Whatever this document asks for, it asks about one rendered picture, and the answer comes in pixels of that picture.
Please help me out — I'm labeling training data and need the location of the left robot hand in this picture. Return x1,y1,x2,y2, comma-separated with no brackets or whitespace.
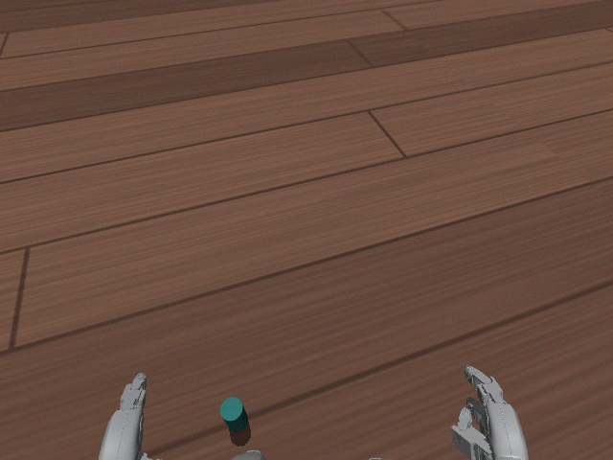
99,373,160,460

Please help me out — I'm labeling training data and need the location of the can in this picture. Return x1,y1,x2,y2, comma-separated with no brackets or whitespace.
220,397,248,432

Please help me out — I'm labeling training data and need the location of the right robot hand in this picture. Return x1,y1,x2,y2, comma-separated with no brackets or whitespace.
451,365,529,460

